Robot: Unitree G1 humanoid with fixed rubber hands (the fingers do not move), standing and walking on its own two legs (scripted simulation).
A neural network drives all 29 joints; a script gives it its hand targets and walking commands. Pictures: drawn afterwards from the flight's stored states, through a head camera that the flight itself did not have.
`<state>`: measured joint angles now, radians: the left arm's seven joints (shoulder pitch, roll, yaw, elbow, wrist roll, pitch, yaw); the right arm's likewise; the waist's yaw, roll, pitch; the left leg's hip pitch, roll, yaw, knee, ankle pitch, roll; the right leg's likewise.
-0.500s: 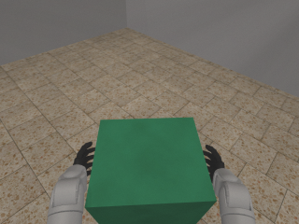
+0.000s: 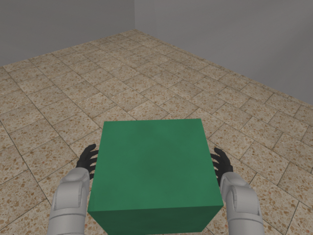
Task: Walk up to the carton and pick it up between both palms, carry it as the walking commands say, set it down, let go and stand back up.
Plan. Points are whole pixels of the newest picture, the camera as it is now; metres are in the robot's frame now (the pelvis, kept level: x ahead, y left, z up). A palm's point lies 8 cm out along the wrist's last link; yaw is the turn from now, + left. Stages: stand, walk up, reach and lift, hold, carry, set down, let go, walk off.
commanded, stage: hold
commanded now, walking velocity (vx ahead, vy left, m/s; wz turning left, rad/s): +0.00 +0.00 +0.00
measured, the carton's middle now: (154, 178) +0.28 +0.00 -0.03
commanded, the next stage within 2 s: carry in 0.36 s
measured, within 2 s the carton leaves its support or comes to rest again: neither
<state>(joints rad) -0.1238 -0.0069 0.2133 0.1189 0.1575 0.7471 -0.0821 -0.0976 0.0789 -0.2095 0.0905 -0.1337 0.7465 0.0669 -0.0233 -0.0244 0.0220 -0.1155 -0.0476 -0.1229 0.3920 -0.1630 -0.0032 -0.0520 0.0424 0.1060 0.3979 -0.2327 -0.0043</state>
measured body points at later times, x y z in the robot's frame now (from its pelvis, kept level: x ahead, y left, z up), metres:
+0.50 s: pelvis +0.00 +0.01 -0.01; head -0.03 +0.01 +0.44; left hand +0.29 +0.19 +0.04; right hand +0.26 -0.18 +0.03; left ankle +0.04 +0.12 -0.74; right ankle +0.00 -0.12 -0.74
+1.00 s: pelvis -0.04 +0.00 -0.03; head +0.01 -0.01 +0.42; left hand +0.20 +0.31 +0.05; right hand +0.33 -0.04 +0.03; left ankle +0.01 +0.10 -0.74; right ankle +0.02 -0.10 -0.75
